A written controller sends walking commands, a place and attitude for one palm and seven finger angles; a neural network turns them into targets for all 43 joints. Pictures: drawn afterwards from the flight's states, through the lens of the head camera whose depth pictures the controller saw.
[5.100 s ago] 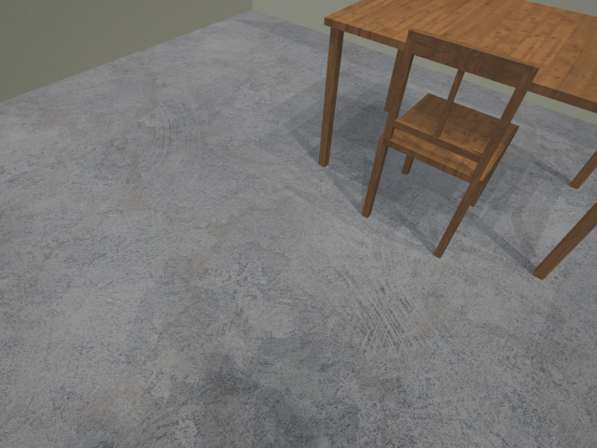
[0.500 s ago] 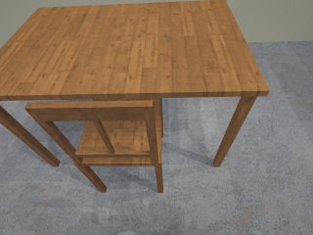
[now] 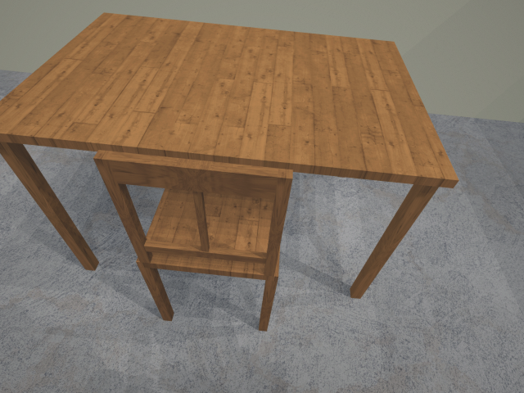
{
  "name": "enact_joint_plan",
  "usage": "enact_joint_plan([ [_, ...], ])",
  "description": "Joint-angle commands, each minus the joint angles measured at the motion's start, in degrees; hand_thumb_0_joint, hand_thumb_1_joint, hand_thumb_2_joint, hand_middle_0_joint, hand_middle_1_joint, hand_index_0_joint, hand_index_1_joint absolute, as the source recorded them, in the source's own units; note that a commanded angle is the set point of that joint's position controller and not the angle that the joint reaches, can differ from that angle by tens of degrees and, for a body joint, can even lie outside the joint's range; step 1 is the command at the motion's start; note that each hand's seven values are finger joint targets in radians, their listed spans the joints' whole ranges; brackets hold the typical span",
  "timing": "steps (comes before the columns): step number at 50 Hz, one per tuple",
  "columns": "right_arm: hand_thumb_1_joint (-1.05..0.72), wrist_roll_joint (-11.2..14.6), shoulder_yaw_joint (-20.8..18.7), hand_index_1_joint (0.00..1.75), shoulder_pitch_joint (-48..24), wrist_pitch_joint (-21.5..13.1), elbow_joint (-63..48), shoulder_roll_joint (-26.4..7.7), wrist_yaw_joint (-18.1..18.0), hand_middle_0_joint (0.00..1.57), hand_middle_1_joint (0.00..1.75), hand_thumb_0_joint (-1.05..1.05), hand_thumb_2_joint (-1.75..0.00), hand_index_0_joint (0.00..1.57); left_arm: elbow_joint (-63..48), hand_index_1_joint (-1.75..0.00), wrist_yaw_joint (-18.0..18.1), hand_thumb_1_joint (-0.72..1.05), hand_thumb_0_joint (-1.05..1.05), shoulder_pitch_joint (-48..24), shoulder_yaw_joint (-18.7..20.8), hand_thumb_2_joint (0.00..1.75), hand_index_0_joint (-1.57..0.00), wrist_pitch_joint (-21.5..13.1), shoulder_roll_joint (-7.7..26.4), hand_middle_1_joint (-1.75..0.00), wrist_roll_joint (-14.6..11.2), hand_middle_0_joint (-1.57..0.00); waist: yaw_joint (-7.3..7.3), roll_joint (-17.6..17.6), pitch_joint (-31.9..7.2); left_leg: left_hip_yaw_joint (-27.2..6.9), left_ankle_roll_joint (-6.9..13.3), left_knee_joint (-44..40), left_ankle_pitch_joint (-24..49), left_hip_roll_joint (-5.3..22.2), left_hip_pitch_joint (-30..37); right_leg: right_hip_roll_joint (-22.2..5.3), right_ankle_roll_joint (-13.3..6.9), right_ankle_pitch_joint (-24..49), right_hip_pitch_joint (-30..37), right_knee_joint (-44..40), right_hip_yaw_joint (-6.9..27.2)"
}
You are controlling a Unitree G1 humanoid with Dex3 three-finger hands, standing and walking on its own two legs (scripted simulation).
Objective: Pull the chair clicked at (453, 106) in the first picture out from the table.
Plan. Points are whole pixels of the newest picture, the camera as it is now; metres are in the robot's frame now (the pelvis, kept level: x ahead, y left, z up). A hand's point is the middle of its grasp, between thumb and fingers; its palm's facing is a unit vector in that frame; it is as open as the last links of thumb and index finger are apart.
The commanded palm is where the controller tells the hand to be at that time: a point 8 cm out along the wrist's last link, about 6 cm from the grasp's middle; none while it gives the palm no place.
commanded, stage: come to a stop and stand still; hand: left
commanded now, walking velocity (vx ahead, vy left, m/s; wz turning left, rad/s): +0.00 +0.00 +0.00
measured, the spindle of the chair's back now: (202, 222) +0.48 +0.18 -0.12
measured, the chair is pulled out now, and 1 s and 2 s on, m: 0.00 0.00 0.00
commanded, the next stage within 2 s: look again from close up in 0.34 s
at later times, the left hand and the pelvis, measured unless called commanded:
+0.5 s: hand out of the picture +0.00 +0.18 -0.18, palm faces +0.00 -0.98 -0.19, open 7.3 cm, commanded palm none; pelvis -0.01 +0.02 +0.00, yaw -1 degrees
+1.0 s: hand out of the picture -0.01 +0.17 -0.17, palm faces -0.01 -0.98 -0.21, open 7.3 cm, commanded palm none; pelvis -0.01 +0.00 +0.00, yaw -1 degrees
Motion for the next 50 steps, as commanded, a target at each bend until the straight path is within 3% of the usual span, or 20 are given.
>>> enact_joint_plan([
  [1, -0.90, -0.11, -0.71, 0.30, -1.83, -1.19, -1.47, -7.16, -1.50, 0.20, 0.30, 0.00, -0.90, 0.20, -1.42, -0.30, -0.22, 0.90, 0.00, 0.86, -0.22, 0.90, -0.20, -1.58, 1.70, -0.30, 0.22, -0.20, 0.19, 14.08, 5.99, -10.26, 6.09, -16.80, 5.96, 11.01, -7.87, 0.22, -0.17, -4.62, 0.22, 7.98, 1.80],
  [4, -0.90, 0.15, -0.59, 0.30, 1.64, -1.88, 0.59, -6.57, -1.99, 0.20, 0.30, 0.00, -0.90, 0.20, 0.03, -0.30, 0.15, 0.90, 0.00, 2.18, -0.99, 0.90, -0.20, -2.46, 0.96, -0.30, -0.23, -0.20, -0.35, 10.63, 1.29, -6.68, 6.05, -8.68, 30.05, 9.67, 2.30, -0.12, 0.39, -1.43, 1.90, -0.54, 1.50],
  [5, -0.90, 0.41, -0.64, 0.30, 2.75, -2.00, 1.26, -6.40, -2.08, 0.20, 0.30, 0.00, -0.90, 0.20, 0.58, -0.30, 0.24, 0.90, 0.00, 2.59, -0.98, 0.90, -0.20, -2.75, 1.55, -0.30, -0.38, -0.20, -0.59, 8.33, 0.78, -6.31, 5.26, -6.73, 33.63, 9.14, 3.08, -0.05, 0.26, 3.19, 4.46, -4.72, 1.83],
  [6, -0.90, 0.64, -0.60, 0.30, 3.21, -2.29, 1.62, -6.35, -2.16, 0.20, 0.30, 0.00, -0.90, 0.20, 1.75, -0.30, 0.47, 0.90, 0.00, 4.31, -1.22, 0.90, -0.20, -3.15, 1.70, -0.30, -0.44, -0.20, -0.29, 6.93, -0.61, -5.67, 3.89, -4.60, 34.07, 7.99, 3.36, -1.23, -0.05, 11.42, 7.75, -8.57, 3.19],
  [7, -0.90, 0.94, -0.58, 0.30, 4.22, -2.46, 1.98, -5.48, -2.07, 0.20, 0.30, 0.00, -0.90, 0.20, 2.45, -0.30, 0.68, 0.90, 0.00, 4.58, -1.34, 0.90, -0.20, -3.51, 2.46, -0.30, -0.51, -0.20, -1.28, 5.56, -1.86, -4.94, 2.34, -4.38, 30.56, 6.69, 2.40, -3.10, -0.84, 18.46, 10.98, -8.87, 4.57],
  [8, -0.90, 1.02, -0.55, 0.30, 4.66, -2.43, 2.33, -5.05, -1.90, 0.20, 0.30, 0.00, -0.90, 0.20, 2.84, -0.30, 0.78, 0.90, 0.00, 4.05, -1.46, 0.90, -0.20, -3.53, 2.70, -0.30, -0.56, -0.20, -1.73, 5.73, -1.57, -4.61, 1.39, -5.50, 27.21, 5.83, 1.87, -4.08, -1.27, 20.29, 11.78, -8.36, 4.40],
  [10, -0.90, 0.90, -0.53, 0.30, 4.73, -1.99, 3.41, -4.86, -1.79, 0.20, 0.30, 0.00, -0.90, 0.20, 3.21, -0.30, 0.79, 0.90, 0.00, 2.92, -1.57, 0.90, -0.20, -3.73, 2.17, -0.30, -0.65, -0.20, -1.95, -2.56, -0.73, -4.22, 1.06, -6.14, 22.19, 5.78, 2.28, -3.39, -1.57, 21.24, 11.04, -8.30, 4.42],
  [14, -0.90, 0.78, 0.06, 0.30, 5.08, -2.26, 5.06, -4.27, -1.75, 0.20, 0.30, 0.00, -0.90, 0.20, 3.73, -0.30, 0.85, 0.90, 0.00, 2.21, -1.95, 0.90, -0.20, -3.36, 0.95, -0.30, -0.67, -0.20, -1.94, 1.85, 2.02, -4.54, 1.22, -9.22, 16.18, 5.73, 1.40, -2.90, -1.15, 12.62, 9.30, -10.21, 4.61],
  [21, -0.90, 0.73, 0.26, 0.30, 5.98, -2.16, 6.19, -3.26, -1.63, 0.20, 0.30, 0.00, -0.90, 0.20, 4.33, -0.30, 0.83, 0.90, 0.00, 2.86, -2.11, 0.90, -0.20, -3.14, 0.46, -0.30, -0.63, -0.20, -1.63, 3.12, 5.21, -4.76, 1.29, -11.28, 9.32, 5.30, -1.44, -2.45, -1.05, 8.88, 8.66, -11.57, 4.64],
  [22, -0.90, 1.26, 0.57, 0.30, 1.96, -3.28, 1.84, -6.41, -0.67, 0.20, 0.30, 0.00, -0.90, 0.20, 4.69, -0.30, 3.02, 0.90, 0.00, 5.27, -2.93, 0.90, -0.20, -4.97, 2.53, -0.30, 0.19, -0.20, -0.75, 3.43, 5.17, -2.64, 0.05, -0.47, 22.01, 6.37, -4.64, -4.50, -1.62, 23.04, 7.46, -7.74, 5.54],
  [23, -0.90, 0.20, 0.53, 0.30, 5.89, -3.22, 0.89, -3.89, -0.62, 0.20, 0.30, 0.00, -0.90, 0.20, 2.33, -0.30, 2.52, 0.90, 0.00, 4.90, -2.34, 0.90, -0.20, -5.29, 3.55, -0.30, -0.12, -0.20, -2.39, 7.65, 0.92, -3.55, 0.07, -2.24, 12.23, 3.82, -3.85, -4.77, -2.99, 16.31, 9.65, -5.74, 6.46],
  [24, -0.90, 0.20, 0.77, 0.30, 7.35, -3.43, 0.87, -3.97, -0.57, 0.20, 0.30, 0.00, -0.90, 0.20, 1.75, -0.30, 1.94, 0.90, 0.00, 3.67, -2.80, 0.90, -0.20, -5.15, 3.27, -0.30, -0.34, -0.20, -2.49, 8.72, 0.27, -4.91, 0.63, -3.85, 10.86, 4.80, -4.66, -3.32, -3.55, 7.49, 8.40, -4.85, 5.54],
  [25, -0.90, -0.01, 0.77, 0.30, 7.36, -3.61, 0.22, -4.11, -0.48, 0.20, 0.30, 0.00, -0.90, 0.20, 0.93, -0.30, 1.38, 0.90, 0.00, 3.39, -2.65, 0.90, -0.20, -5.00, 3.21, -0.30, -0.33, -0.20, -2.11, 11.60, -1.56, -5.32, 1.28, -4.38, 12.36, 5.50, -4.25, -2.17, -3.56, 5.70, 8.74, -4.01, 4.20],
  [29, -0.90, 0.41, 0.79, 0.30, 7.83, -3.38, -0.90, -4.73, -0.87, 0.20, 0.30, 0.00, -0.90, 0.20, 0.23, -0.30, 0.90, 0.90, 0.00, 2.93, -3.07, 0.90, -0.20, -4.59, 1.34, -0.30, -0.44, -0.20, -2.59, 2.94, 2.94, -5.91, 2.20, -5.00, 10.38, 5.31, -5.30, -1.52, -3.15, 5.61, 6.25, -5.01, 4.48],
  [31, -0.90, 0.34, 0.82, 0.30, 7.78, -3.40, -0.80, -4.91, -0.81, 0.20, 0.30, 0.00, -0.90, 0.20, -0.13, -0.30, 0.74, 0.90, 0.00, 2.72, -2.95, 0.90, -0.20, -4.45, 1.61, -0.30, -0.47, -0.20, -2.45, 4.28, 4.44, -5.93, 2.15, -6.54, 8.66, 5.08, -6.03, -1.29, -3.13, 4.75, 5.91, -5.14, 4.74],
  [35, -0.90, 0.50, 1.00, 0.30, 7.39, -3.16, -0.07, -4.84, -0.64, 0.20, 0.30, 0.00, -0.90, 0.20, -0.30, -0.30, 0.62, 0.90, 0.00, 2.96, -2.96, 0.90, -0.20, -4.40, 2.10, -0.30, -0.43, -0.20, -2.45, 0.54, 6.16, -5.26, 2.21, -7.69, 5.36, 4.65, -5.85, -1.57, -2.95, 4.13, 5.01, -6.65, 5.23],
  [47, -0.90, 0.44, 1.20, 0.30, 6.01, -3.21, 2.54, -5.02, -0.71, 0.20, 0.30, 0.00, -0.90, 0.20, 0.15, -0.30, 0.53, 0.90, 0.00, 3.19, -2.55, 0.90, -0.20, -4.80, 2.81, -0.30, -0.64, -0.20, -2.27, 2.68, 2.44, -3.48, 1.43, -7.28, 9.09, 4.27, -1.59, -2.53, -2.97, 9.19, 6.63, -7.99, 6.51],
  [50, -0.90, 0.51, 1.19, 0.30, 5.88, -3.13, 3.16, -4.46, -0.80, 0.20, 0.30, 0.00, -0.90, 0.20, 0.41, -0.30, 0.51, 0.90, 0.00, 3.26, -2.53, 0.90, -0.20, -4.96, 3.06, -0.30, -0.64, -0.20, -2.22, 1.43, 2.36, -3.11, 1.26, -7.04, 10.04, 4.35, -1.00, -2.67, -3.08, 11.62, 7.23, -8.41, 6.45],
])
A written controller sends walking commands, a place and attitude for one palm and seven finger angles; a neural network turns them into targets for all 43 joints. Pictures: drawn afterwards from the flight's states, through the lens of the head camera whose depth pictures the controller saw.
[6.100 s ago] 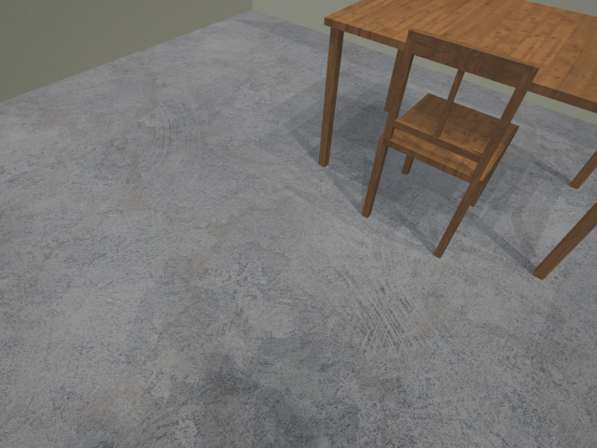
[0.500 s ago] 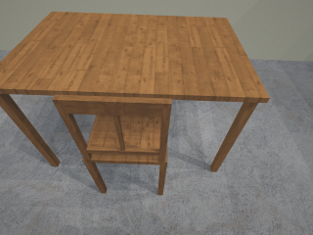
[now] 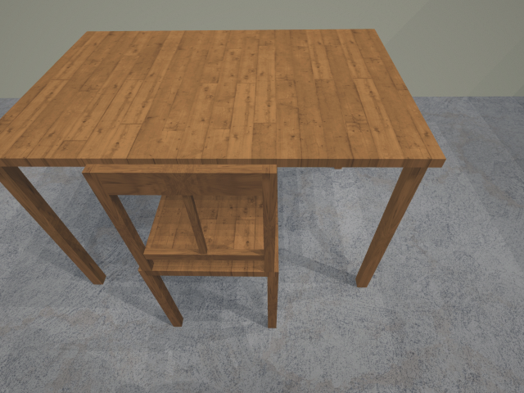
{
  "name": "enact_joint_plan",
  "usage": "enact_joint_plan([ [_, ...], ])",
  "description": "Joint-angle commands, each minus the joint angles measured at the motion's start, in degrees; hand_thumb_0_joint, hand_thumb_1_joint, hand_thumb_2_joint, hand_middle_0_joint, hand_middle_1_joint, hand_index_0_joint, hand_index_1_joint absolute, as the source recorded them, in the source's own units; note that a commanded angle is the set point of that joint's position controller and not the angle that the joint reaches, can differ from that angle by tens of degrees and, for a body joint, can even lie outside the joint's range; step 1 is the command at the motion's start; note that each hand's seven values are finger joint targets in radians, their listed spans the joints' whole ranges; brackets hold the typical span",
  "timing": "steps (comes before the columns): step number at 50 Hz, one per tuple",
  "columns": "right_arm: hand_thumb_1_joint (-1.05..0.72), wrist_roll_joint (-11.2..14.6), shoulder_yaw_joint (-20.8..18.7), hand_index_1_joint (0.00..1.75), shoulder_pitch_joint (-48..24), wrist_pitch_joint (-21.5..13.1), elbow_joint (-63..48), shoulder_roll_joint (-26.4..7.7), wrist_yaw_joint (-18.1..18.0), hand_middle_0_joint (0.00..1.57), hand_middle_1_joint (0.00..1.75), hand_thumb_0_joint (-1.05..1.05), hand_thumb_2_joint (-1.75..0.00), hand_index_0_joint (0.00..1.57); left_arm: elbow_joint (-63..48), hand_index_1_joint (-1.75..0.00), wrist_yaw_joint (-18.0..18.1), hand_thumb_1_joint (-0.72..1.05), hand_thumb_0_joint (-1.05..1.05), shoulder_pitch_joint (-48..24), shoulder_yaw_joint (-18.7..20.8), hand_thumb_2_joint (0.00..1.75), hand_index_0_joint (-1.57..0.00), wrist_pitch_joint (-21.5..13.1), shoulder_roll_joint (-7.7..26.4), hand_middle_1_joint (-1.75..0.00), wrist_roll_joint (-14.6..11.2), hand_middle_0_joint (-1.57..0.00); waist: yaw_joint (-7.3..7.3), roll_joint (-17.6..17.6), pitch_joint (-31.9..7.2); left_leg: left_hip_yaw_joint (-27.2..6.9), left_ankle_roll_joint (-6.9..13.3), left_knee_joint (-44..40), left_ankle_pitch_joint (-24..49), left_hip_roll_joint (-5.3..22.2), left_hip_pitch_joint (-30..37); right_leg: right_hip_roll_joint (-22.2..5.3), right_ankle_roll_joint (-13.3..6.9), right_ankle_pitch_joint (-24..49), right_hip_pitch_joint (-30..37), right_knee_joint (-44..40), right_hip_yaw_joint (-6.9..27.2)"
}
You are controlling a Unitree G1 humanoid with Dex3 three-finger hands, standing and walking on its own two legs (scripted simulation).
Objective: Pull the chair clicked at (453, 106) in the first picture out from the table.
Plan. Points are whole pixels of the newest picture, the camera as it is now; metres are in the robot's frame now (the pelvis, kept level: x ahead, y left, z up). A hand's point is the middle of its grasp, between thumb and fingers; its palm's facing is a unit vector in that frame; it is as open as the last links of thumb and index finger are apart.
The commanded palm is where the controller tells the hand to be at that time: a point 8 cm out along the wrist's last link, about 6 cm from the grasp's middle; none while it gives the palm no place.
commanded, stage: look again from close up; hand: left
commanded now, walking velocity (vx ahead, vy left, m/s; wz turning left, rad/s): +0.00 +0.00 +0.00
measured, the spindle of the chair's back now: (196, 224) +0.49 +0.19 -0.12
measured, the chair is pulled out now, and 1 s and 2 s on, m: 0.00 0.00 0.00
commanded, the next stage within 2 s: shuffle to correct the standing spot in 0.42 s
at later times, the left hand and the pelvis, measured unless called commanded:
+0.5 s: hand out of the picture +0.00 +0.15 -0.17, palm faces +0.03 -0.98 -0.19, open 7.4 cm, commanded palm none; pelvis +0.00 -0.02 +0.00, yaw +1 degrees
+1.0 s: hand out of the picture +0.04 +0.17 -0.18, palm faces +0.06 -0.98 -0.19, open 7.4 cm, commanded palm none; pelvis +0.06 +0.00 -0.01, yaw +0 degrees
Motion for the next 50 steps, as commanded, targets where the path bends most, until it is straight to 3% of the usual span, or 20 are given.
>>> enact_joint_plan([
  [1, -0.90, -0.18, -1.08, 0.30, 2.92, -0.48, -0.66, -4.64, -0.34, 0.20, 0.30, 0.00, -0.90, 0.20, -1.16, -0.30, 0.29, 0.90, 0.00, 3.23, 1.33, 0.90, -0.20, -1.31, 6.63, -0.30, 0.00, -0.20, -0.10, -2.34, 1.15, -4.73, 1.01, -4.90, 8.17, 4.77, -2.49, -4.77, -2.17, 10.36, 1.26, -5.32, 4.71],
  [5, -0.90, -0.13, -1.00, 0.30, 2.71, -0.18, 0.06, -3.90, -0.35, 0.20, 0.30, 0.00, -0.90, 0.20, -1.08, -0.30, 0.25, 0.90, 0.00, 3.25, 1.28, 0.90, -0.20, -1.16, 6.44, -0.30, 0.03, -0.20, -0.08, -1.32, 2.94, -4.59, 0.89, -5.67, 6.11, 4.88, -3.04, -4.35, -2.23, 7.03, 0.14, -6.55, 4.88],
  [14, -0.90, -0.14, -0.95, 0.30, 3.11, -0.37, 1.04, -3.83, -0.48, 0.20, 0.30, 0.00, -0.90, 0.20, -0.65, -0.30, 0.34, 0.90, 0.00, 3.38, 1.40, 0.90, -0.20, -1.42, 6.42, -0.30, -0.04, -0.20, -0.12, -0.65, 0.55, -4.63, 0.60, -5.31, 9.20, 5.11, -1.77, -4.63, -2.31, 11.65, 2.23, -6.16, 4.64],
  [20, -0.90, -0.12, -0.98, 0.30, 3.08, 0.05, 1.43, -3.07, -0.47, 0.20, 0.30, 0.00, -0.90, 0.20, -0.53, -0.30, 0.30, 0.90, 0.00, 3.61, 1.33, 0.90, -0.20, -1.25, 6.06, -0.30, 0.02, -0.20, -0.07, -2.45, 3.27, -4.48, 0.51, -5.88, 6.39, 4.91, -2.52, -4.46, -2.26, 7.33, 0.55, -7.89, 4.66],
  [23, -0.90, -0.19, -0.96, 0.30, 3.32, -0.10, 1.51, -3.23, -0.45, 0.20, 0.30, 0.00, -0.90, 0.20, -0.56, -0.30, 0.31, 0.90, 0.00, 3.92, 1.40, 0.90, -0.20, -1.36, 6.11, -0.30, -0.02, -0.20, 0.03, -0.98, 1.75, -4.39, 0.45, -5.49, 7.60, 4.85, -2.05, -4.69, -2.26, 8.63, 1.42, -7.61, 4.65],
  [26, -0.90, -0.15, -1.05, 0.30, 3.45, -0.08, 1.52, -3.15, -0.50, 0.20, 0.30, 0.00, -0.90, 0.20, -0.58, -0.30, 0.29, 0.90, 0.00, 3.93, 1.42, 0.90, -0.20, -1.32, 5.83, -0.30, 0.00, -0.20, -0.01, -1.64, 2.05, -4.50, 0.50, -5.70, 7.01, 4.84, -2.29, -4.49, -2.22, 7.73, 1.21, -7.86, 4.73],
  [28, -0.90, -0.38, -0.98, 0.30, 4.13, 0.20, 1.98, -3.00, -0.37, 0.20, 0.30, 0.00, -0.90, 0.20, -0.43, -0.30, 0.17, 0.90, 0.00, 4.64, 1.60, 0.90, -0.20, -1.21, 5.88, -0.30, 0.17, -0.20, 0.13, -1.81, 1.82, -3.77, 0.54, -4.69, 1.40, 4.19, -2.71, -4.52, -2.68, -0.46, 1.19, -8.19, 5.08],
  [32, -0.90, -0.85, -1.32, 0.30, 4.70, 0.84, 1.23, -2.18, 0.14, 0.20, 0.30, 0.00, -0.90, 0.20, -1.06, -0.30, -0.19, 0.90, 0.00, 5.60, 2.64, 0.90, -0.20, -0.64, 7.06, -0.30, 0.54, -0.20, 0.60, -4.33, 6.35, -1.83, 0.77, -0.45, -7.39, 1.81, -7.79, -5.86, -4.62, -17.99, -2.18, -11.32, 8.92],
  [35, -0.90, -0.91, -1.48, 0.30, 5.71, 0.68, 0.59, -1.23, 0.17, 0.20, 0.30, 0.00, -0.90, 0.20, -1.67, -0.30, -0.32, 0.90, 0.00, 6.53, 3.40, 0.90, -0.20, -0.61, 7.49, -0.30, 0.53, -0.20, 0.38, -6.07, 6.97, -0.75, 0.95, 2.53, -6.93, 1.20, -8.28, -7.14, -6.28, -20.07, -3.53, -12.26, 10.62],
  [36, -0.90, -0.92, -1.43, 0.30, 6.36, 0.46, 0.59, -1.42, 0.20, 0.20, 0.30, 0.00, -0.90, 0.20, -1.96, -0.30, -0.34, 0.90, 0.00, 6.18, 3.57, 0.90, -0.20, -0.61, 7.39, -0.30, 0.51, -0.20, 0.11, -4.84, 7.34, -0.74, 1.04, 2.47, -6.64, 1.29, -7.95, -7.23, -6.42, -19.69, -4.50, -11.22, 10.02],
  [38, -0.90, -0.93, -1.35, 0.30, 8.64, -0.32, 1.01, -1.20, 0.10, 0.20, 0.30, 0.00, -0.90, 0.20, -2.43, -0.30, -0.51, 0.90, 0.00, 5.05, 3.63, 0.90, -0.20, -0.79, 6.43, -0.30, 0.52, -0.20, -0.85, -0.77, 6.91, -2.56, 1.66, -0.66, -3.28, 2.35, -5.27, -4.88, -5.87, -14.18, -5.62, -5.92, 6.30],
  [40, -0.90, -0.80, -1.60, 0.30, 11.32, -1.14, 2.27, -3.24, -0.32, 0.20, 0.30, 0.00, -0.90, 0.20, -3.00, -0.30, -0.79, 0.90, 0.00, 3.63, 3.15, 0.90, -0.20, -0.97, 3.94, -0.30, 0.72, -0.20, -1.52, 6.33, 5.70, -8.77, 4.00, -4.95, 4.41, 7.84, -1.59, -0.20, -3.78, -6.16, -6.98, 3.19, -0.60],
  [41, -0.90, -0.80, -1.73, 0.30, 12.12, -1.40, 2.61, -4.51, -0.77, 0.20, 0.30, 0.00, -0.90, 0.20, -3.07, -0.30, -0.64, 0.90, 0.00, 3.09, 2.75, 0.90, -0.20, -1.10, 2.48, -0.30, 0.79, -0.20, -1.34, 10.06, 5.21, -11.59, 5.57, -5.89, 15.72, 10.94, -0.77, 0.88, -2.81, -4.09, -6.81, 7.37, -3.57],
  [42, -0.90, -0.81, -1.53, 0.30, 11.29, -1.49, 2.56, -4.50, -1.32, 0.20, 0.30, 0.00, -0.90, 0.20, -2.63, -0.30, -0.34, 0.90, 0.00, 3.75, 2.38, 0.90, -0.20, -1.19, 1.70, -0.30, 0.70, -0.20, -0.53, 9.28, 4.47, -12.03, 6.69, -4.11, 29.93, 12.22, 0.74, 0.89, -2.43, -3.43, -6.22, 7.65, -3.95],
  [43, -0.90, -0.79, -1.33, 0.30, 10.79, -1.50, 2.56, -4.30, -1.78, 0.20, 0.30, 0.00, -0.90, 0.20, -1.81, -0.30, -0.08, 0.90, 0.00, 4.51, 2.33, 0.90, -0.20, -1.21, 1.43, -0.30, 0.42, -0.20, -0.12, 7.58, 3.20, -10.89, 6.57, -1.64, 41.30, 11.97, 1.90, 0.35, -2.55, -1.09, -4.08, 6.28, -3.27],
  [44, -0.90, -0.61, -1.27, 0.30, 9.80, -1.44, 2.15, -4.38, -2.11, 0.20, 0.30, 0.00, -0.90, 0.20, -0.82, -0.30, 0.09, 0.90, 0.00, 6.38, 2.45, 0.90, -0.20, -1.26, 1.55, -0.30, 0.12, -0.20, 0.73, 5.48, 1.34, -8.83, 5.50, 0.90, 46.07, 10.72, 2.51, -0.79, -2.62, 4.88, -0.90, 3.80, -2.39],
  [45, -0.90, -0.38, -1.34, 0.30, 8.58, -1.39, 1.75, -3.49, -2.34, 0.20, 0.30, 0.00, -0.90, 0.20, -0.02, -0.30, 0.26, 0.90, 0.00, 7.88, 2.65, 0.90, -0.20, -1.39, 2.39, -0.30, -0.09, -0.20, 1.15, 1.66, 0.54, -6.75, 3.78, 3.24, 47.46, 8.62, 1.97, -2.06, -2.74, 16.69, 2.34, 2.44, -0.47],
  [47, -0.90, -0.06, -1.58, 0.30, 7.92, -1.20, 1.03, -2.86, -2.54, 0.20, 0.30, 0.00, -0.90, 0.20, 1.04, -0.30, 0.84, 0.90, 0.00, 9.14, 3.03, 0.90, -0.20, -1.69, 4.72, -0.30, -0.33, -0.20, 0.79, -1.84, -2.01, -3.55, 0.90, 4.43, 41.38, 5.52, -0.24, -5.43, -2.48, 41.34, 8.09, 3.45, 0.85],
  [48, -0.90, 0.08, -1.90, 0.30, 7.93, -1.03, 0.92, -3.00, -2.51, 0.20, 0.30, 0.00, -0.90, 0.20, 0.65, -0.30, 1.04, 0.90, 0.00, 8.33, 3.14, 0.90, -0.20, -1.57, 5.57, -0.30, -0.43, -0.20, 0.29, -1.91, -3.49, -3.10, 0.46, 3.23, 39.40, 5.19, 0.28, -6.00, -2.25, 45.16, 9.09, 4.79, 0.58],
  [50, -0.90, 0.15, -2.49, 0.30, 7.33, -0.59, 0.88, -2.78, -2.50, 0.20, 0.30, 0.00, -0.90, 0.20, -0.60, -0.30, 1.18, 0.90, 0.00, 6.48, 3.35, 0.90, -0.20, -0.94, 5.79, -0.30, -0.39, -0.20, 0.08, -1.04, -3.00, -2.92, 0.63, 1.87, 39.84, 5.59, 1.72, -5.50, -1.74, 41.42, 7.02, 5.52, 0.50],
])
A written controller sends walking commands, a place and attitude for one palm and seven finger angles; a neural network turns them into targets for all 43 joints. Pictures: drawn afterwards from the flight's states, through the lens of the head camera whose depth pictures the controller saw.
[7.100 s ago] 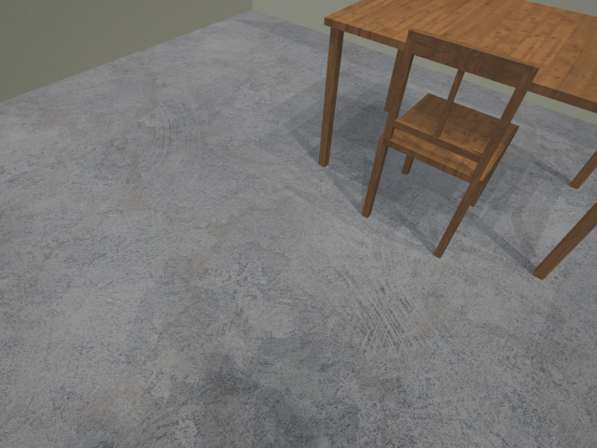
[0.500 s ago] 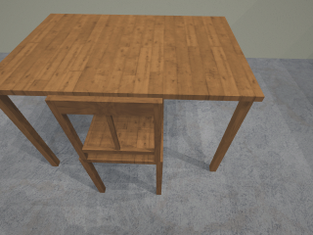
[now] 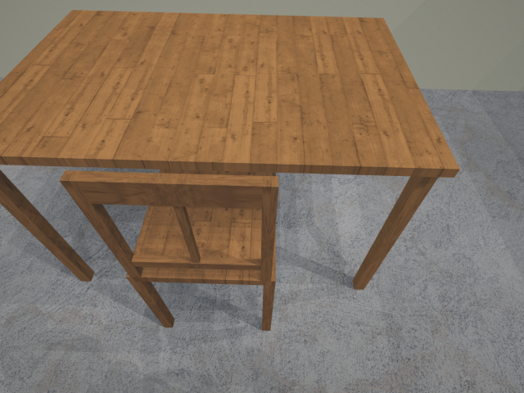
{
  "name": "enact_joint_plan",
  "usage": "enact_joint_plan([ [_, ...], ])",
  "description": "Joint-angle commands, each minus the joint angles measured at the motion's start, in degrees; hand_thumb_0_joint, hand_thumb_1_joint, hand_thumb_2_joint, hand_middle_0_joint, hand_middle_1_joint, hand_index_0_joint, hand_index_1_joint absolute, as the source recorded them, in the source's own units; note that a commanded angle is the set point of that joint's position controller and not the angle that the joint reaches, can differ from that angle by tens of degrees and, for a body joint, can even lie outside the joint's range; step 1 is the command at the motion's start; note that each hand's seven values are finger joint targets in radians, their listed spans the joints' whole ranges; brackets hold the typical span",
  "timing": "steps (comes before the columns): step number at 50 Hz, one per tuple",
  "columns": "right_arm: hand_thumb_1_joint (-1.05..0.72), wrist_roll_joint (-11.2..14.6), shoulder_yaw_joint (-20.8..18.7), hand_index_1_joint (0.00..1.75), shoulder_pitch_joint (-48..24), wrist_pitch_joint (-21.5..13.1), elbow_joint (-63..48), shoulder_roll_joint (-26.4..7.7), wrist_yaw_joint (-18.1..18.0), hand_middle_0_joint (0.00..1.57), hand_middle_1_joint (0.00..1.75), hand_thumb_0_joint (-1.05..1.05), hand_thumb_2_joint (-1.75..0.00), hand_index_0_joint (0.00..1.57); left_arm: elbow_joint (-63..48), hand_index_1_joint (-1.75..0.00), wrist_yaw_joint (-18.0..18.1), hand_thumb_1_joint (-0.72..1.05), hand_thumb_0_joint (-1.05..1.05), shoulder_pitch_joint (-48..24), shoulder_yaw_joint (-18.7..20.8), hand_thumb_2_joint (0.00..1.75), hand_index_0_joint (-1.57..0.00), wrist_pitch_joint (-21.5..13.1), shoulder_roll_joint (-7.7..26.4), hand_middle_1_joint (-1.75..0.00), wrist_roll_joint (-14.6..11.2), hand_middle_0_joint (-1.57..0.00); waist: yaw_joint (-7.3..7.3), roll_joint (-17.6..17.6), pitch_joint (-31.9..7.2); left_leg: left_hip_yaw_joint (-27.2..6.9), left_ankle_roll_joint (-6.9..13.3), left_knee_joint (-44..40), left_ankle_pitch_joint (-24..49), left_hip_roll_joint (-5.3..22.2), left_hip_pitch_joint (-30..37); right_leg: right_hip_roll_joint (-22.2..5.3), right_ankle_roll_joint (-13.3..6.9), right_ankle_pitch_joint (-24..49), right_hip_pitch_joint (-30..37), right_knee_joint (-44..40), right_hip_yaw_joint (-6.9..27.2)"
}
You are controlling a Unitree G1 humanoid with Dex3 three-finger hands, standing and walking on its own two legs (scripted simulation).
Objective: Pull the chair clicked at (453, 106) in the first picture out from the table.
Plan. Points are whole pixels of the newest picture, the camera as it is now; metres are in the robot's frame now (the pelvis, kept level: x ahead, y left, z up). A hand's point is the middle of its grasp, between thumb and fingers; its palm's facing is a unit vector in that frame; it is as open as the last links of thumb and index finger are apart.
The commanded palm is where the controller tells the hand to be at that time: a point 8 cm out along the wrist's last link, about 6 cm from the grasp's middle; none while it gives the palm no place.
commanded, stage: come to a stop and stand still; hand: left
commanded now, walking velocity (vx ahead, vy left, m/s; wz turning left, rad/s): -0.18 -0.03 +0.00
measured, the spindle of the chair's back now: (188, 234) +0.43 +0.19 -0.12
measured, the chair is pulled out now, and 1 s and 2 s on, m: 0.00 0.00 0.00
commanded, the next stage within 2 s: look again from close up in 0.76 s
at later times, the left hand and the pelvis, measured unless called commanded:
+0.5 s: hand out of the picture +0.01 +0.19 -0.17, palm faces +0.02 -0.98 -0.21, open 7.4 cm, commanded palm none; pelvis -0.05 +0.01 +0.00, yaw -1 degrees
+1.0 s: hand out of the picture -0.07 +0.19 -0.17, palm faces -0.01 -0.98 -0.19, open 7.4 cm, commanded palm none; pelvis -0.05 +0.01 +0.01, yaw -1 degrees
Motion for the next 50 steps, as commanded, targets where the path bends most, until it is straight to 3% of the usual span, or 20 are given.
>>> enact_joint_plan([
  [1, -0.90, 0.04, -2.62, 0.30, 3.78, -0.01, -2.04, -6.97, -0.76, 0.20, 0.30, 0.00, -0.90, 0.20, -1.93, -0.30, 0.80, 0.90, 0.00, 5.10, 1.58, 0.90, -0.20, -0.09, 6.50, -0.30, 0.07, -0.20, 0.17, 0.87, -3.78, -2.30, 1.08, -2.64, 46.25, 5.39, 1.10, -5.31, -1.52, 44.80, 3.96, 1.43, 2.05],
  [6, -0.90, -0.30, -3.79, 0.30, 1.82, 0.70, -3.46, -7.63, -0.61, 0.20, 0.30, 0.00, -0.90, 0.20, -4.68, -0.30, 0.77, 0.90, 0.00, 2.44, 2.36, 0.90, -0.20, 0.75, 5.88, -0.30, 0.48, -0.20, 0.04, 2.57, -2.53, -2.91, 2.67, -2.59, 49.28, 7.21, 3.51, -3.61, -1.00, 31.10, -1.53, 1.84, 1.94],
  [9, -0.90, -0.44, -3.94, 0.30, 1.09, 0.81, -4.62, -7.49, -0.42, 0.20, 0.30, 0.00, -0.90, 0.20, -5.35, -0.30, 0.71, 0.90, 0.00, 2.67, 2.58, 0.90, -0.20, 0.64, 6.21, -0.30, 0.66, -0.20, 0.28, 1.14, -3.75, -2.55, 2.42, -1.56, 43.66, 6.28, 1.73, -4.43, -1.84, 35.31, 0.63, 0.73, 3.36],
  [11, -0.90, -0.34, -3.76, 0.30, 0.33, 0.92, -5.19, -6.93, -0.25, 0.20, 0.30, 0.00, -0.90, 0.20, -5.42, -0.30, 0.76, 0.90, 0.00, 3.10, 2.47, 0.90, -0.20, 0.45, 6.95, -0.30, 0.65, -0.20, 0.56, -1.15, -4.15, -2.03, 1.41, -1.51, 34.49, 4.91, -1.15, -6.22, -3.09, 40.83, 3.04, -0.39, 5.15],
  [12, -0.90, 0.73, -5.10, 0.30, -5.50, 0.69, -9.60, -11.93, 0.77, 0.20, 0.30, 0.00, -0.90, 0.20, -3.93, -0.30, 2.42, 0.90, 0.00, 6.98, 2.62, 0.90, -0.20, -0.55, 11.00, -0.30, 0.79, -0.20, 2.01, -13.71, -5.40, 0.99, -0.41, 12.27, 29.98, 5.56, -6.63, -7.60, 0.04, 62.19, 4.49, -5.38, 5.54],
  [13, -0.90, 0.25, -4.21, 0.30, -4.32, 0.89, -13.56, -7.66, 1.68, 0.20, 0.30, 0.00, -0.90, 0.20, -7.04, -0.30, 2.30, 0.90, 0.00, 8.28, 2.88, 0.90, -0.20, -1.14, 11.51, -0.30, 1.08, -0.20, 2.26, -20.62, -8.38, -2.90, 1.01, 17.51, -0.96, 1.07, -16.08, -13.57, -3.98, 73.05, 12.84, -3.48, 12.76],
  [14, -0.90, 0.34, -3.92, 0.30, -6.22, 1.09, -14.15, -7.08, 1.75, 0.20, 0.30, 0.00, -0.90, 0.20, -7.96, -0.30, 2.23, 0.90, 0.00, 6.23, 1.95, 0.90, -0.20, -1.53, 10.25, -0.30, 1.73, -0.20, 1.68, -12.21, -10.34, -3.31, 0.99, 18.48, -6.90, 0.97, -18.58, -14.51, -7.01, 74.50, 15.29, -2.61, 11.46],
  [15, -0.90, 0.25, -3.73, 0.30, -7.16, 1.11, -15.01, -6.23, 2.17, 0.20, 0.30, 0.00, -0.90, 0.20, -10.03, -0.30, 1.85, 0.90, 0.00, 3.70, 2.13, 0.90, -0.20, -1.38, 11.51, -0.30, 1.73, -0.20, 1.44, -1.09, -11.38, -1.39, 0.60, 14.39, -7.27, 0.41, -17.78, -14.37, -8.80, 67.38, 15.83, -1.53, 10.40],
  [16, -0.90, 0.20, -3.45, 0.30, -6.21, 1.16, -14.71, -5.82, 2.33, 0.20, 0.30, 0.00, -0.90, 0.20, -10.94, -0.30, 1.82, 0.90, 0.00, 2.33, 2.38, 0.90, -0.20, -1.30, 12.12, -0.30, 1.51, -0.20, 0.00, -1.44, -12.57, -0.65, 0.45, 8.39, -3.29, 0.24, -14.16, -13.07, -9.12, 60.98, 13.35, -0.29, 9.78],
  [17, -0.90, 0.19, -3.41, 0.30, -3.02, 1.24, -13.42, -6.51, 2.21, 0.20, 0.30, 0.00, -0.90, 0.20, -11.42, -0.30, 1.75, 0.90, 0.00, -0.27, 2.06, 0.90, -0.20, -1.11, 11.90, -0.30, 0.95, -0.20, -2.10, -2.57, -12.52, -0.67, 0.49, 0.98, 5.13, 0.31, -7.25, -10.89, -7.60, 50.30, 8.79, 0.79, 7.59],
  [18, -0.90, 0.00, -3.57, 0.30, -1.42, 1.07, -12.29, -8.46, 2.18, 0.20, 0.30, 0.00, -0.90, 0.20, -11.61, -0.30, 1.53, 0.90, 0.00, -1.60, 1.42, 0.90, -0.20, -0.62, 10.68, -0.30, 0.35, -0.20, -2.74, 0.96, -10.08, -2.59, 1.04, -2.84, 14.80, 2.30, -1.37, -7.87, -5.13, 35.97, 1.85, 1.16, 5.87],
  [19, -0.90, -0.57, -3.62, 0.30, -2.39, 0.85, -12.49, -10.66, 2.07, 0.20, 0.30, 0.00, -0.90, 0.20, -11.97, -0.30, 1.34, 0.90, 0.00, -1.13, 1.07, 0.90, -0.20, 0.10, 9.12, -0.30, 0.21, -0.20, -1.32, 6.93, -7.09, -6.99, 2.94, -2.94, 24.33, 7.32, -1.96, -4.13, -2.66, 20.49, -2.25, -0.37, 4.11],
  [20, -0.90, -0.74, -3.25, 0.30, -3.55, 0.93, -13.00, -11.82, 1.95, 0.20, 0.30, 0.00, -0.90, 0.20, -11.85, -0.30, 1.24, 0.90, 0.00, -0.95, 0.67, 0.90, -0.20, 0.72, 8.44, -0.30, 0.56, -0.20, -0.44, 8.29, -2.67, -9.56, 4.94, -4.46, 25.45, 9.63, -6.55, -1.40, -1.50, 7.99, -2.22, -2.19, 2.22],
  [21, -0.90, -0.68, -3.08, 0.30, -5.49, 0.98, -13.17, -11.98, 1.91, 0.20, 0.30, 0.00, -0.90, 0.20, -11.07, -0.30, 1.08, 0.90, 0.00, -1.00, 0.41, 0.90, -0.20, 1.16, 7.78, -0.30, 0.78, -0.20, 0.17, 10.36, 1.76, -10.75, 5.25, -6.69, 22.14, 9.03, -9.96, -0.44, -1.16, 2.20, -2.12, -3.05, 1.68],
  [23, -0.90, -0.47, -2.67, 0.30, -7.74, 1.21, -13.95, -11.91, 1.95, 0.20, 0.30, 0.00, -0.90, 0.20, -9.98, -0.30, 0.44, 0.90, 0.00, 0.05, -0.11, 0.90, -0.20, 1.24, 8.00, -0.30, 0.75, -0.20, 0.58, 5.32, 5.08, -9.57, 4.03, -9.09, 7.80, 6.55, -11.81, -0.98, -1.65, 1.34, -3.54, -6.97, 3.61],
  [24, -0.90, -0.45, -2.57, 0.30, -7.34, 1.33, -14.06, -12.12, 2.05, 0.20, 0.30, 0.00, -0.90, 0.20, -10.08, -0.30, 0.14, 0.90, 0.00, -0.47, -0.21, 0.90, -0.20, 1.07, 8.46, -0.30, 0.79, -0.20, -0.11, 2.88, 5.36, -8.95, 3.39, -9.81, 2.71, 5.42, -11.41, -1.43, -1.90, 0.56, -4.60, -8.53, 4.88],
  [30, -0.90, -0.64, -2.22, 0.30, -5.10, 1.29, -12.11, -12.05, 2.37, 0.20, 0.30, 0.00, -0.90, 0.20, -9.35, -0.30, -0.54, 0.90, 0.00, 0.99, -0.44, 0.90, -0.20, 0.79, 9.09, -0.30, 0.87, -0.20, -0.34, 1.13, 3.74, -8.75, 2.95, -13.88, -6.17, 4.63, -10.61, -2.07, -1.51, -3.49, -4.98, -11.40, 5.10],
  [36, -0.90, -0.45, -1.83, 0.30, -3.37, 0.79, -9.83, -11.65, 2.37, 0.20, 0.30, 0.00, -0.90, 0.20, -7.80, -0.30, -0.61, 0.90, 0.00, 2.34, -0.56, 0.90, -0.20, 0.18, 8.77, -0.30, 0.75, -0.20, -0.39, -0.49, 1.46, -8.07, 2.69, -13.05, -2.11, 4.19, -9.00, -3.39, -1.49, -2.19, -4.54, -12.47, 5.90],
  [44, -0.90, 0.05, -0.95, 0.30, -1.12, -0.12, -4.86, -10.46, 1.97, 0.20, 0.30, 0.00, -0.90, 0.20, -3.96, -0.30, -0.33, 0.90, 0.00, 3.71, -1.07, 0.90, -0.20, -0.44, 8.27, -0.30, 0.31, -0.20, 0.03, -0.11, -1.08, -6.83, 2.39, -11.02, 10.34, 4.31, -6.02, -4.41, -1.50, 8.67, -0.27, -10.85, 5.20],
  [50, -0.90, 0.17, -0.72, 0.30, -0.39, -0.12, -2.23, -9.06, 1.68, 0.20, 0.30, 0.00, -0.90, 0.20, -2.09, -0.30, -0.03, 0.90, 0.00, 4.27, -1.21, 0.90, -0.20, -0.40, 7.46, -0.30, 0.26, -0.20, 0.32, -0.23, 0.18, -6.26, 2.37, -10.72, 12.97, 4.46, -5.48, -4.40, -1.52, 10.90, 0.22, -10.59, 4.75],
])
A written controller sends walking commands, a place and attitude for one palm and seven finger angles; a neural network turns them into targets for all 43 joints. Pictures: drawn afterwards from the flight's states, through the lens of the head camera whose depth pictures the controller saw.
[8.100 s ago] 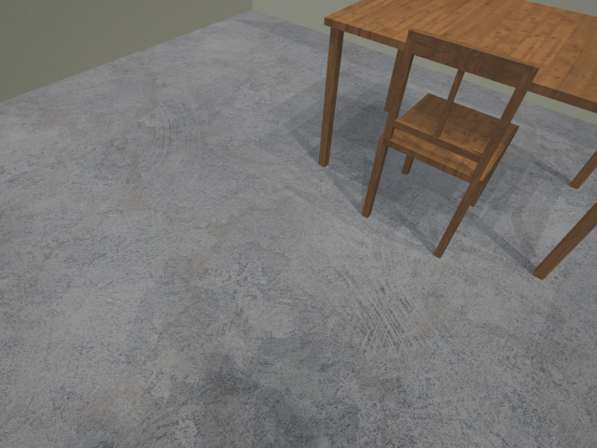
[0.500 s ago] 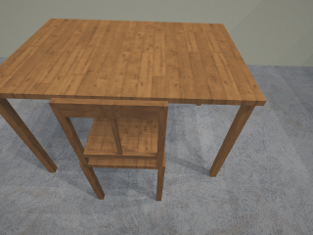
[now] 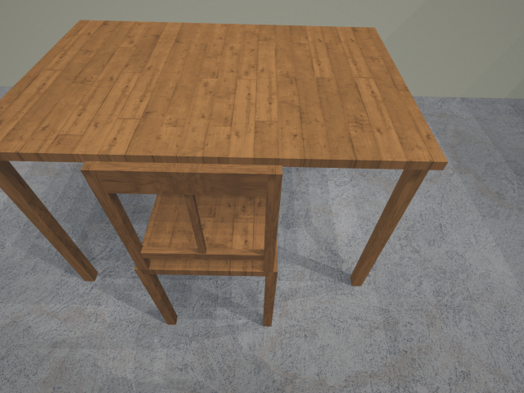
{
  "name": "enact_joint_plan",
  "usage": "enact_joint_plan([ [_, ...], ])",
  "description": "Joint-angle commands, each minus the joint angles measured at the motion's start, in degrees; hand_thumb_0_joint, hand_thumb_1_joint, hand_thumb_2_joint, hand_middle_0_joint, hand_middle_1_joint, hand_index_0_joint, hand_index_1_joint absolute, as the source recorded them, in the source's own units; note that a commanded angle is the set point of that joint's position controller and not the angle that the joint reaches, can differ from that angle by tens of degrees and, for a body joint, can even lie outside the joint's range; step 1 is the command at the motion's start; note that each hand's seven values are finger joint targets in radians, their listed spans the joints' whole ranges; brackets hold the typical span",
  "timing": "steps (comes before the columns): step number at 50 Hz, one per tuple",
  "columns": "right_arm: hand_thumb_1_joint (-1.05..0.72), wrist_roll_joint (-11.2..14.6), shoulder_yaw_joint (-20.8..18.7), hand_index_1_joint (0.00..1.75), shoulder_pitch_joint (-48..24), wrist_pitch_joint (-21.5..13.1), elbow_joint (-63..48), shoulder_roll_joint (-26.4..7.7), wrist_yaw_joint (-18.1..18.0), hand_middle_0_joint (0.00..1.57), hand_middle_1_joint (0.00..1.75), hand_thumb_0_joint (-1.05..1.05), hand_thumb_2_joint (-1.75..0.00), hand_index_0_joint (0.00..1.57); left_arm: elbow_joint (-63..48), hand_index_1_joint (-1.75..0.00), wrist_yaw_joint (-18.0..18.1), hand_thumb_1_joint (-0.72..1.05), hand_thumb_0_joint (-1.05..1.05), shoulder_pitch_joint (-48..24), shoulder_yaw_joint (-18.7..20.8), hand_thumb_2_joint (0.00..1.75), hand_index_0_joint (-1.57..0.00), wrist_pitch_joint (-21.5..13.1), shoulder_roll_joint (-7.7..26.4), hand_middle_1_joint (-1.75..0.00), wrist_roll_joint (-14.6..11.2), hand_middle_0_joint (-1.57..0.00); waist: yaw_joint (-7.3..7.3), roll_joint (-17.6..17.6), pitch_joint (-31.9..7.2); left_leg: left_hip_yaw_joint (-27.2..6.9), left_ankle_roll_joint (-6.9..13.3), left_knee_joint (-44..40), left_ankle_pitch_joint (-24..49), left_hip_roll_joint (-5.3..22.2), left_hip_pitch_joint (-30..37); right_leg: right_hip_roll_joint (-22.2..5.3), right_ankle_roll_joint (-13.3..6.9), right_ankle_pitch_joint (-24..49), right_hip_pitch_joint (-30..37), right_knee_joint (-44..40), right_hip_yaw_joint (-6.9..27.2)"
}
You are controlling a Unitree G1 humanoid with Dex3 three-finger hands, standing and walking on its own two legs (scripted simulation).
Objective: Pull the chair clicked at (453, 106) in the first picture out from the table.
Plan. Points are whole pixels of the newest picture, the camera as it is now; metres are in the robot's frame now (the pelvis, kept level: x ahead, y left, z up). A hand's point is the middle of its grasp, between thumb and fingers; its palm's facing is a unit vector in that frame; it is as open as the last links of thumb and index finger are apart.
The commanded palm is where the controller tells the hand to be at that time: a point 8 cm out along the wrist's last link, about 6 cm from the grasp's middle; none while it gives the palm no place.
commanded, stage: look again from close up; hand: left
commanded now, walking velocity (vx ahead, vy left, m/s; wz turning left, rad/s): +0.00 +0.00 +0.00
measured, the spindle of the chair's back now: (196, 224) +0.48 +0.18 -0.13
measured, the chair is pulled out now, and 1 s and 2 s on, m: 0.00 0.00 0.00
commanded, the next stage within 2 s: raise the hand toward the chair's back in 0.60 s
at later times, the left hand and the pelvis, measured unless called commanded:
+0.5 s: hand out of the picture +0.01 +0.17 -0.18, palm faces +0.02 -0.98 -0.18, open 7.4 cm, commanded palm none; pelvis +0.02 +0.00 +0.00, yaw +0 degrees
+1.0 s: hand (177, 321) +0.23 +0.15 -0.02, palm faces +0.05 -1.00 +0.01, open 8.3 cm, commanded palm +0.14 +0.21 -0.07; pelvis -0.01 -0.02 -0.07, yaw +0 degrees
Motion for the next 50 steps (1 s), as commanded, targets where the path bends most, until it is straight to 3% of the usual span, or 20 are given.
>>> enact_joint_plan([
  [1, -0.90, -0.09, -1.13, 0.30, 1.28, -1.06, -1.19, -5.14, -0.49, 0.20, 0.30, 0.00, -0.90, 0.20, -0.94, -0.30, 0.51, 0.90, 0.00, 2.79, 1.12, 0.90, -0.20, -1.29, 5.28, -0.30, 0.04, -0.20, 0.16, 0.53, 1.06, -6.40, 0.20, -6.01, 5.30, 6.05, -1.83, -4.07, -2.48, 4.59, 0.39, -4.25, 3.88],
  [12, -0.90, -0.20, -1.31, 0.30, 1.17, -1.04, -0.05, -3.72, -0.78, 0.20, 0.30, 0.00, -0.90, 0.20, -0.54, -0.30, 0.72, 0.90, 0.00, 2.20, 1.35, 0.90, -0.20, -1.19, 4.36, -0.30, 0.20, -0.20, 0.01, 0.24, 2.29, -6.17, 0.07, -5.87, 7.24, 6.15, -1.35, -3.83, -2.35, 6.47, -0.04, -4.00, 3.94],
  [19, -0.90, -0.24, -1.42, 0.30, 0.88, -1.27, -0.15, -4.06, -0.88, 0.20, 0.30, 0.00, -0.90, 0.20, -0.56, -0.30, 0.68, 0.90, 0.00, 2.24, 1.55, 0.90, -0.20, -1.41, 4.38, -0.30, 0.18, -0.20, 0.01, 0.30, 0.18, -5.99, 0.12, -5.36, 10.61, 6.25, 0.80, -4.11, -2.31, 9.57, 1.02, -3.79, 3.83],
  [34, -0.90, -0.22, -1.42, 0.30, 0.32, -1.24, -0.28, -4.28, -0.97, 0.20, 0.30, 0.00, -0.90, 0.20, -0.15, -0.30, 0.56, 0.90, 0.00, 2.32, 1.56, 0.90, -0.20, -1.36, 4.48, -0.30, 0.25, -0.20, 0.07, 0.29, 0.69, -6.19, 0.04, -6.02, 10.12, 6.18, 0.99, -4.14, -2.29, 8.98, 1.09, -4.60, 3.85],
  [35, -0.90, -0.97, -2.62, 0.30, -3.61, -0.37, -6.35, -9.29, -0.55, 0.20, 0.30, 0.00, -0.90, 0.20, -4.99, -0.30, 0.64, 0.90, 0.00, -0.97, 1.04, 0.90, -0.20, -1.70, 13.38, -0.30, -0.32, -0.20, -1.46, 2.77, 3.79, -7.58, -0.09, -6.93, 11.53, 3.07, 0.36, -0.21, -3.48, 2.02, -2.97, -0.44, 2.62],
  [36, -0.90, 3.13, -2.22, 0.30, -4.45, -8.53, -25.90, -14.77, -3.48, 0.20, 0.30, 0.00, -0.90, 0.20, -84.14, -0.30, 2.28, 0.88, 0.00, -38.03, 8.95, 0.89, -0.20, -10.06, 18.82, -0.30, -10.89, -0.20, -7.38, 7.71, -14.56, -3.39, -0.67, -3.60, 11.30, 0.95, 6.93, 3.75, -2.61, 5.25, -5.29, -1.23, -1.33],
  [37, -0.90, 2.37, -2.70, 0.30, -3.00, -13.92, -23.33, -12.70, -4.73, 0.20, 0.30, 0.00, -0.90, 0.20, -72.53, -0.29, 3.72, 0.85, 0.00, -14.44, 5.18, 0.88, -0.20, -5.64, 13.17, -0.29, -7.37, -0.20, -2.57, 13.74, -16.79, -2.38, -2.08, -4.81, 17.80, 2.64, 12.59, 3.85, -3.70, 0.56, -4.00, 3.25, -0.92],
  [38, -0.90, 2.82, -2.65, 0.30, -4.27, -15.37, -20.93, -10.61, -4.54, 0.20, 0.30, 0.00, -0.90, 0.20, -58.53, -0.29, 4.64, 0.83, 0.00, -0.30, 0.79, 0.87, -0.19, 0.35, 1.47, -0.29, -7.23, -0.19, -3.70, 5.41, -7.85, -3.79, -2.14, -4.20, 15.61, 3.84, 3.96, 3.76, -3.15, -2.10, -8.61, 5.27, -1.86],
  [39, -0.90, 2.90, -2.84, 0.30, -4.64, -16.24, -23.65, -12.00, -4.10, 0.20, 0.30, 0.00, -0.90, 0.20, -64.06, -0.29, 4.20, 0.81, 0.00, -3.39, -2.21, 0.86, -0.19, -0.72, -1.59, -0.29, -9.04, -0.19, -4.33, 2.26, -2.09, -5.93, -0.53, -1.13, 12.37, 2.81, -1.76, 3.08, -2.58, -0.42, -9.27, 4.25, -3.32],
  [40, -0.90, 2.62, -3.77, 0.30, -5.12, -17.90, -24.63, -12.18, -4.03, 0.20, 0.30, 0.00, -0.90, 0.20, -61.72, -0.28, 3.50, 0.78, 0.00, -1.97, 0.64, 0.85, -0.19, -2.36, -1.00, -0.28, -8.82, -0.19, -5.43, -3.21, -0.35, -5.82, 0.00, 2.61, 6.44, 2.25, -6.47, 3.11, -2.31, -0.09, -12.98, 4.51, -4.10],
  [41, -0.90, 1.37, -4.36, 0.30, -4.07, -19.96, -26.50, -13.05, -3.22, 0.20, 0.30, 0.00, -0.90, 0.20, -65.41, -0.28, 2.81, 0.76, 0.00, -3.84, 2.38, 0.84, -0.19, -6.30, 1.27, -0.28, -9.02, -0.19, -5.56, -4.36, -6.52, -7.01, -0.19, 7.08, 3.51, 1.47, -9.32, 2.65, -2.07, -0.94, -16.02, 8.03, -4.22],
  [42, -0.90, 0.04, -5.36, 0.30, -4.28, -21.15, -28.01, -12.72, -2.55, 0.20, 0.30, 0.00, -0.90, 0.20, -65.32, -0.27, 1.81, 0.74, 0.00, -2.33, 5.22, 0.83, -0.18, -10.01, 3.07, -0.27, -8.26, -0.18, -4.37, -4.98, -10.84, -7.47, -0.60, 10.94, 3.20, 1.00, -12.76, 2.78, -2.05, -1.80, -18.91, 12.01, -4.48],
  [43, -0.90, -0.50, -6.32, 0.30, -5.14, -21.89, -29.46, -12.33, -1.51, 0.20, 0.30, 0.00, -0.90, 0.20, -62.17, -0.27, -0.12, 0.71, 0.00, 4.48, 6.02, 0.82, -0.18, -13.53, 1.67, -0.27, -9.04, -0.18, -1.93, -4.96, -13.31, -7.15, -1.47, 14.77, 3.13, 0.91, -16.60, 2.85, -2.19, -2.93, -21.40, 15.82, -4.35],
  [44, -0.90, -0.69, -6.58, 0.30, -6.47, -22.32, -31.49, -11.77, -0.22, 0.20, 0.30, 0.00, -0.90, 0.20, -58.06, -0.27, -2.90, 0.69, 0.00, 11.62, 6.33, 0.81, -0.18, -17.26, -0.71, -0.27, -10.67, -0.18, 0.24, -7.78, -12.90, -6.77, -1.93, 18.44, 3.00, 0.96, -21.12, 2.83, -2.44, -3.15, -24.00, 19.43, -4.32],
  [45, -0.90, -0.13, -6.91, 0.30, -7.15, -22.29, -33.46, -11.36, 1.23, 0.20, 0.30, 0.00, -0.90, 0.20, -54.33, -0.26, -6.31, 0.67, 0.00, 18.45, 8.37, 0.80, -0.18, -21.01, -1.17, -0.26, -12.67, -0.18, 3.07, -7.11, -13.03, -5.77, -2.52, 21.12, 3.04, 0.46, -25.05, 2.70, -3.09, -2.10, -24.37, 22.48, -3.42],
  [46, -0.90, -0.11, -6.84, 0.30, -8.22, -22.27, -34.81, -11.34, 2.42, 0.20, 0.30, 0.00, -0.90, 0.20, -55.12, -0.26, -10.09, 0.64, 0.00, 19.27, 8.04, 0.79, -0.17, -25.91, -2.27, -0.26, -14.68, -0.17, 3.42, -7.70, -14.13, -5.04, -2.76, 25.19, 2.24, 0.24, -29.11, 2.32, -3.16, -0.74, -26.71, 26.58, -2.57],
  [47, -0.90, -0.08, -7.21, 0.30, -8.52, -22.21, -36.19, -11.41, 3.30, 0.20, 0.30, 0.00, -0.90, 0.20, -56.26, -0.26, -13.94, 0.62, 0.00, 18.66, 9.37, 0.78, -0.17, -30.95, -1.29, -0.26, -15.84, -0.17, 3.92, -7.04, -15.68, -4.64, -2.92, 28.95, 1.80, -0.14, -32.96, 2.12, -3.34, 0.88, -28.41, 30.31, -1.25],
  [48, -0.90, -0.09, -7.59, 0.30, -9.30, -22.27, -37.50, -11.66, 4.00, 0.20, 0.30, 0.00, -0.90, 0.20, -57.76, -0.25, -17.60, 0.60, 0.00, 16.86, 11.50, 0.77, -0.17, -35.82, 1.63, -0.25, -16.34, -0.17, 3.98, -4.04, -17.66, -4.45, -3.13, 32.59, 1.25, -0.32, -36.35, 1.86, -3.56, 2.03, -30.42, 33.85, 0.27],
  [49, -0.90, -0.05, -8.05, 0.30, -10.12, -21.73, -39.21, -12.06, 4.42, 0.20, 0.30, 0.00, -0.90, 0.20, -57.59, -0.25, -19.20, 0.57, 0.00, 18.94, 14.34, 0.76, -0.17, -36.82, 4.97, -0.25, -15.33, -0.17, 5.46, -1.34, -19.89, -3.60, -2.87, 33.95, 0.91, -0.42, -37.84, 2.00, -3.86, 1.76, -30.56, 35.95, 1.07],
  [50, -0.90, 0.37, -8.40, 0.30, -10.87, -20.42, -40.71, -12.25, 4.61, 0.20, 0.30, 0.00, -0.90, 0.20, -57.81, -0.25, -19.23, 0.55, 0.00, 20.95, 17.47, 0.75, -0.16, -34.93, 7.95, -0.25, -14.45, -0.16, 6.73, 0.86, -20.49, -2.90, -2.66, 33.98, 0.60, -0.57, -38.74, 2.30, -4.13, 0.69, -30.24, 36.61, 1.62],
])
